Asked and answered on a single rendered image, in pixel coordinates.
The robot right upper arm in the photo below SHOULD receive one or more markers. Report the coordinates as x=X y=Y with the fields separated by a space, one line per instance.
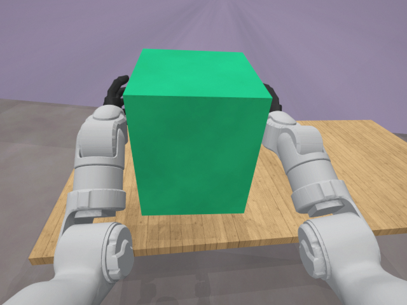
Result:
x=341 y=250

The carton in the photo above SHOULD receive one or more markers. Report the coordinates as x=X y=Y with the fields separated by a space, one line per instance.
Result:
x=196 y=121

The robot left forearm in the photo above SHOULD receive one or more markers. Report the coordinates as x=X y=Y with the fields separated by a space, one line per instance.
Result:
x=99 y=163

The robot right hand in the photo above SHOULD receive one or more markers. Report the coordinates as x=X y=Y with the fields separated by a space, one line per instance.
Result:
x=275 y=106

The table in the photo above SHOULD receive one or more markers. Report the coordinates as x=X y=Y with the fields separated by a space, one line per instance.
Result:
x=370 y=160

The robot left upper arm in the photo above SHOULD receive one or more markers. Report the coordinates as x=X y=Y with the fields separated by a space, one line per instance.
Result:
x=89 y=260

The robot left hand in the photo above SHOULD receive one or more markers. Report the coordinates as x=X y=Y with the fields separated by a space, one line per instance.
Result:
x=115 y=93

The robot right forearm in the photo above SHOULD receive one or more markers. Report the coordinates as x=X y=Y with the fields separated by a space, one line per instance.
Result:
x=315 y=185

